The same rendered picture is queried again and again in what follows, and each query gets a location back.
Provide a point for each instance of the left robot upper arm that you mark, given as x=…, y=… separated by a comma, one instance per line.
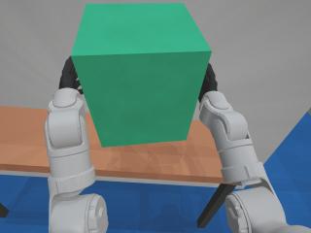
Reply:
x=85, y=213

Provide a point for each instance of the right robot upper arm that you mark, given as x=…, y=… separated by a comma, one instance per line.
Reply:
x=256, y=210

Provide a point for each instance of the left robot forearm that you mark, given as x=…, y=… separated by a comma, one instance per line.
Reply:
x=67, y=146

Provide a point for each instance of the table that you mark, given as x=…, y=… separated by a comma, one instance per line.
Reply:
x=196, y=159

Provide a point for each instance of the robot right hand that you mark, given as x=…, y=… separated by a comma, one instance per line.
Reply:
x=209, y=82

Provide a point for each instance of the carton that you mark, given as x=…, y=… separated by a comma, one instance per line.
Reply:
x=141, y=67

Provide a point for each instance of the right robot forearm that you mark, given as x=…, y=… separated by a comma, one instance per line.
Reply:
x=229, y=130

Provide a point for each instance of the robot left hand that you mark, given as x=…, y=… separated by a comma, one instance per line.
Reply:
x=69, y=76

